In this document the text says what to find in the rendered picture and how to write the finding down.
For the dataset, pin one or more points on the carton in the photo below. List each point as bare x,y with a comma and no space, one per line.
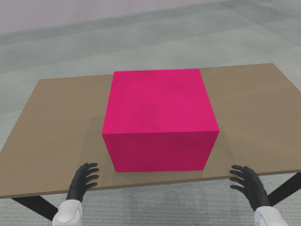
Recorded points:
159,120

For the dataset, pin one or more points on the right robot forearm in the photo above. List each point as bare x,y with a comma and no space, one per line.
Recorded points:
268,216

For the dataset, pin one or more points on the left robot hand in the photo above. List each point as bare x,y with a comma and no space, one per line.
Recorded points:
79,186

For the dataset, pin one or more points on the right robot hand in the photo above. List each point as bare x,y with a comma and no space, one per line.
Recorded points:
253,188

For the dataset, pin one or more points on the left robot forearm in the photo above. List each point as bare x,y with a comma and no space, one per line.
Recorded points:
69,214

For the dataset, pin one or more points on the table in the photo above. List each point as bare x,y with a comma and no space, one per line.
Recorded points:
256,107

